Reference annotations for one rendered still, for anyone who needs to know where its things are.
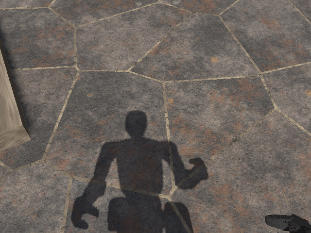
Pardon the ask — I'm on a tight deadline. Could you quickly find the right robot hand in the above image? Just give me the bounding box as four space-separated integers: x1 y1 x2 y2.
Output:
264 214 311 233

